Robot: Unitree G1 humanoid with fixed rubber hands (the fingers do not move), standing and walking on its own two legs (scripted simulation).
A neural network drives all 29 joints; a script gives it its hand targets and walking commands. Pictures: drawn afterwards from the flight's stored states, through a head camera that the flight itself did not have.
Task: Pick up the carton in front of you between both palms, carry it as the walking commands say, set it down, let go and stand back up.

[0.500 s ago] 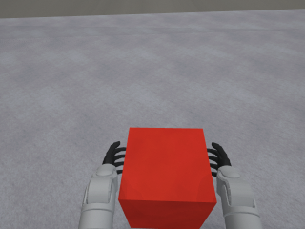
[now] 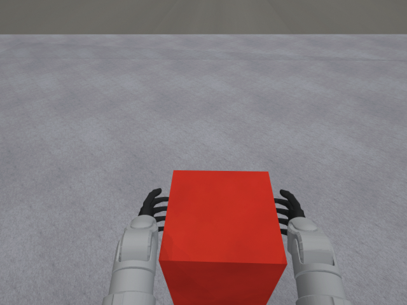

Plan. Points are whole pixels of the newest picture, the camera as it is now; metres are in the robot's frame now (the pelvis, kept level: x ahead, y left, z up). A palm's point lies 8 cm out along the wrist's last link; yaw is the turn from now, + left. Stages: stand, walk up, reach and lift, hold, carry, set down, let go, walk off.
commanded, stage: hold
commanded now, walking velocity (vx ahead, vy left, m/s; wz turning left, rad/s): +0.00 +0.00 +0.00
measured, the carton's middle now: (219, 240) +0.30 +0.00 -0.04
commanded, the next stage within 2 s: set down in 0.38 s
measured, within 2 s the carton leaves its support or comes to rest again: neither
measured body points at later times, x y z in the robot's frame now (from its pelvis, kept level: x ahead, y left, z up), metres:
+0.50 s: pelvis +0.02 +0.00 +0.00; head -0.02 +0.00 +0.45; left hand +0.33 +0.15 +0.04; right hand +0.32 -0.16 +0.04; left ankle +0.05 +0.12 -0.74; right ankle +0.03 -0.12 -0.74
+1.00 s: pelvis -0.01 +0.00 -0.06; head +0.20 +0.00 +0.34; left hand +0.38 +0.14 -0.15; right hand +0.38 -0.16 -0.15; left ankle +0.05 +0.12 -0.74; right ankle +0.03 -0.12 -0.74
